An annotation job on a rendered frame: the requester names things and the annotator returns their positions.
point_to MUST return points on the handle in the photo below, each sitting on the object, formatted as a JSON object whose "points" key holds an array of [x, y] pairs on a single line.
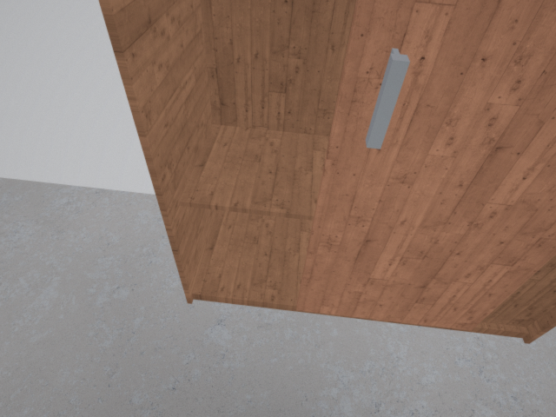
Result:
{"points": [[390, 89]]}

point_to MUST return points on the wardrobe door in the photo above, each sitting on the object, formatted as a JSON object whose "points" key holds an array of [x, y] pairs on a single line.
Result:
{"points": [[458, 208], [530, 301]]}

